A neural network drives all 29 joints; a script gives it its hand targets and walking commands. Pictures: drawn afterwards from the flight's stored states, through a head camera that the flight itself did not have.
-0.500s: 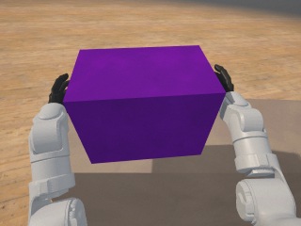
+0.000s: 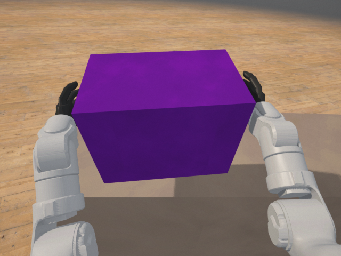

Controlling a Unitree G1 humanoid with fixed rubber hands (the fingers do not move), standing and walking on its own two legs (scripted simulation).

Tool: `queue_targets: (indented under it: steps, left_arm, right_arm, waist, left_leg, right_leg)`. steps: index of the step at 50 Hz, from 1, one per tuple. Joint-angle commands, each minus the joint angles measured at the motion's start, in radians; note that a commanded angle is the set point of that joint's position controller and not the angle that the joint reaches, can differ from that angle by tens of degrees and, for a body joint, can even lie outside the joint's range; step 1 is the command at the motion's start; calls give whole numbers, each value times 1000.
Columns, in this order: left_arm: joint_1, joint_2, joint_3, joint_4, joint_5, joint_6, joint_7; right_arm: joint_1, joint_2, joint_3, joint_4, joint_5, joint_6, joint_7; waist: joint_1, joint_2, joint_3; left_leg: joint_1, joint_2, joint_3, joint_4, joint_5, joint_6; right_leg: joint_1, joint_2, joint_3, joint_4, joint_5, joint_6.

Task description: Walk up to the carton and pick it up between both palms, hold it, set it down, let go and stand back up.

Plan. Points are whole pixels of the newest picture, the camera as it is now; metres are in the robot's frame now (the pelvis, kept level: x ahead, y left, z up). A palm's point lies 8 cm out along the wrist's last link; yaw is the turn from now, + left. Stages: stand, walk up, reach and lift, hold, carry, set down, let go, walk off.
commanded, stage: hold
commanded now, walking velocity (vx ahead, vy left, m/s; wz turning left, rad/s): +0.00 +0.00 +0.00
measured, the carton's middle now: (163, 117) +0.39 +0.00 +0.18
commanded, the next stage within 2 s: none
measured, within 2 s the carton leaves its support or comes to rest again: neither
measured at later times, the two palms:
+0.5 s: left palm (66, 116) +0.35 +0.20 +0.22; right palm (251, 106) +0.36 -0.20 +0.23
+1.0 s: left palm (65, 120) +0.34 +0.21 +0.21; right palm (252, 108) +0.35 -0.20 +0.23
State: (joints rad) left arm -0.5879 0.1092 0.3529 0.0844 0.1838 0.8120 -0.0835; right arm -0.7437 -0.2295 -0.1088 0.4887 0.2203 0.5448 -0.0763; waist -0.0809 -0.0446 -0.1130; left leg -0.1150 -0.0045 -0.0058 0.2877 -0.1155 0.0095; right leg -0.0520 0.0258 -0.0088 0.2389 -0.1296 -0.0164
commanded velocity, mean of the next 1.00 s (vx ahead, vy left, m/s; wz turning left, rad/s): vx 0.00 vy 0.00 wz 0.00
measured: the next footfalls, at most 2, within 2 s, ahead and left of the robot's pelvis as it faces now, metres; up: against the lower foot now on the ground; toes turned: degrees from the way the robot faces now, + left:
none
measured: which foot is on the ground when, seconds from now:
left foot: down 0.00-1.00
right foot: down 0.00-1.00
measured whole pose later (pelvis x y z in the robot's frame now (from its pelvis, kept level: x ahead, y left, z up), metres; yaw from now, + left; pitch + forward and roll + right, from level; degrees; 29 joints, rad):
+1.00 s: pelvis +0.00 +0.00 +0.00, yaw +0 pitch -3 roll -1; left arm -0.57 0.10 0.35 0.05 0.18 0.82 -0.08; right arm -0.72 -0.22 -0.11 0.45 0.22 0.56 -0.08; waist -0.07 -0.03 -0.11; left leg -0.12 -0.01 0.00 0.29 -0.11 0.01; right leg -0.06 0.03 -0.01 0.24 -0.13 -0.02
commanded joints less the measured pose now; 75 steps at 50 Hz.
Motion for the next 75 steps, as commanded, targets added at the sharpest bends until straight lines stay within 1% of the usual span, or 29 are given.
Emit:
queue_targets:
  steps: [1,6,10,27,28,30,31,32,34,35,36,37,40,41,43,47,48,51,52,53,57,62,64,66,67,69,71,73,75]
  left_arm:
    - [-784,-339,-439,-198,-184,-66,-136]
    - [-754,-326,-408,-179,-196,-69,-138]
    - [-734,-317,-390,-171,-195,-68,-147]
    - [-722,-313,-411,-226,-194,-49,-155]
    - [-691,-329,-401,-174,-188,-49,-157]
    - [-705,-336,-417,-194,-199,-61,-156]
    - [-696,-329,-404,-191,-192,-63,-158]
    - [-673,-336,-408,-194,-184,-61,-158]
    - [-661,-320,-392,-187,-171,-55,-165]
    - [-683,-325,-383,-176,-165,-53,-167]
    - [-702,-327,-408,-182,-178,-51,-168]
    - [-735,-343,-434,-235,-196,-60,-161]
    - [-711,-348,-463,-283,-214,-66,-142]
    - [-708,-344,-444,-276,-209,-63,-139]
    - [-696,-319,-421,-208,-184,-53,-144]
    - [-731,-348,-449,-230,-203,-66,-139]
    - [-737,-334,-426,-195,-203,-72,-138]
    - [-735,-326,-406,-168,-184,-75,-138]
    - [-740,-339,-412,-157,-178,-70,-140]
    - [-739,-357,-418,-138,-187,-64,-143]
    - [-757,-356,-412,-93,-193,-69,-150]
    - [-794,-351,-401,-114,-202,-89,-152]
    - [-771,-329,-372,-68,-171,-85,-164]
    - [-804,-342,-393,-80,-177,-81,-171]
    - [-805,-364,-418,-109,-204,-87,-168]
    - [-811,-371,-441,-201,-216,-101,-147]
    - [-770,-358,-435,-219,-201,-95,-133]
    - [-714,-354,-426,-171,-180,-73,-136]
    - [-706,-345,-400,-126,-162,-61,-145]
  right_arm:
    - [-706,403,275,-260,149,-63,178]
    - [-739,426,300,-316,160,-67,170]
    - [-733,431,310,-343,163,-62,155]
    - [-684,399,297,-374,165,-39,148]
    - [-711,404,299,-419,144,-38,146]
    - [-699,418,301,-412,142,-36,147]
    - [-701,436,317,-412,147,-34,145]
    - [-686,428,321,-414,154,-35,140]
    - [-674,421,329,-396,155,-27,136]
    - [-689,418,317,-385,148,-29,139]
    - [-667,407,291,-356,142,-27,144]
    - [-684,421,303,-377,151,-37,149]
    - [-640,407,305,-389,162,-38,154]
    - [-656,400,307,-396,167,-38,155]
    - [-659,393,286,-354,142,-33,158]
    - [-708,418,291,-388,136,-51,166]
    - [-745,438,303,-408,134,-56,165]
    - [-711,444,304,-325,125,-45,163]
    - [-726,443,305,-322,127,-48,165]
    - [-735,431,289,-319,127,-51,168]
    - [-756,425,260,-296,103,-57,166]
    - [-790,469,281,-321,115,-65,165]
    - [-736,456,268,-243,96,-53,161]
    - [-744,450,256,-238,92,-55,160]
    - [-782,466,274,-314,106,-70,160]
    - [-750,470,305,-339,139,-73,158]
    - [-706,435,304,-329,149,-66,156]
    - [-688,400,275,-319,135,-59,157]
    - [-698,411,280,-302,117,-55,161]
  waist:
    - [4,130,-305]
    - [10,51,-364]
    - [12,26,-365]
    - [-5,85,-331]
    - [2,33,-334]
    - [2,56,-356]
    - [6,26,-366]
    - [0,36,-361]
    - [13,31,-322]
    - [16,41,-306]
    - [-7,69,-292]
    - [0,94,-341]
    - [-19,129,-377]
    - [-1,118,-384]
    - [-5,89,-304]
    - [3,95,-364]
    - [25,60,-371]
    - [28,33,-324]
    - [29,51,-318]
    - [21,76,-316]
    - [5,58,-310]
    - [8,17,-369]
    - [-1,29,-298]
    - [-8,62,-296]
    - [-4,64,-366]
    - [-4,110,-438]
    - [-2,126,-391]
    - [-18,100,-325]
    - [-4,57,-281]
  left_leg:
    - [134,-14,7,-14,135,-50]
    - [125,-22,18,-2,163,-21]
    - [112,-27,22,-1,170,-13]
    - [142,-22,14,9,196,-45]
    - [128,-20,18,-5,176,-30]
    - [131,-24,17,-1,197,-33]
    - [136,-28,19,7,223,-23]
    - [142,-26,16,12,249,-28]
    - [121,-25,17,-1,210,-25]
    - [106,-24,20,-14,174,-23]
    - [102,-19,18,-18,155,-32]
    - [110,-18,18,-13,170,-38]
    - [176,-14,9,17,274,-61]
    - [178,-16,9,19,276,-60]
    - [147,-17,15,-5,180,-43]
    - [131,-15,12,-7,180,-42]
    - [118,-27,15,-5,158,-27]
    - [107,-22,18,-26,121,-14]
    - [96,-18,18,-28,116,-16]
    - [92,-13,14,-32,97,-20]
    - [80,-14,18,-41,44,-18]
    - [82,-29,20,-20,105,-3]
    - [77,-24,20,-37,54,-1]
    - [59,-20,17,-43,40,-11]
    - [72,-23,17,-27,80,-17]
    - [151,-25,10,9,230,-44]
    - [182,-24,5,15,269,-56]
    - [167,-14,7,-1,215,-50]
    - [120,-10,10,-29,133,-31]
  right_leg:
    - [21,13,-7,-9,108,3]
    - [84,13,0,3,207,24]
    - [112,11,5,7,245,30]
    - [82,15,-1,3,226,15]
    - [85,16,-6,-13,217,12]
    - [87,13,-1,-4,235,12]
    - [108,12,4,-3,284,21]
    - [114,14,2,6,322,19]
    - [115,12,2,3,271,22]
    - [92,13,2,-6,214,16]
    - [74,12,3,-6,182,9]
    - [69,10,1,-1,178,5]
    - [80,22,-7,10,262,1]
    - [73,25,-11,5,247,0]
    - [46,11,-7,-12,186,7]
    - [61,15,-11,3,195,5]
    - [68,8,-5,-5,186,14]
    - [49,8,-3,-8,154,18]
    - [44,10,-5,-6,141,14]
    - [41,11,-3,-10,108,6]
    - [34,7,-1,-18,69,8]
    - [75,1,5,-9,159,24]
    - [55,-7,7,-17,110,18]
    - [51,-5,2,-14,86,11]
    - [68,-3,2,-8,128,12]
    - [94,12,-7,18,243,15]
    - [73,20,-17,9,241,12]
    - [44,23,-18,-10,185,3]
    - [41,15,-12,-21,127,5]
